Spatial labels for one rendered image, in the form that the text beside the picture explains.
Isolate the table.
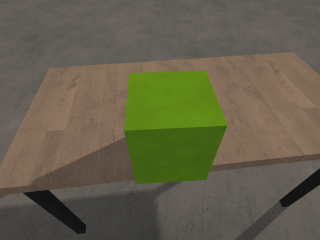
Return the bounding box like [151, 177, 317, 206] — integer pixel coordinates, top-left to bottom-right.
[0, 52, 320, 234]

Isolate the carton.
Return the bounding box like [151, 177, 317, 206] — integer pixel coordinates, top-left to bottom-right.
[124, 70, 227, 184]

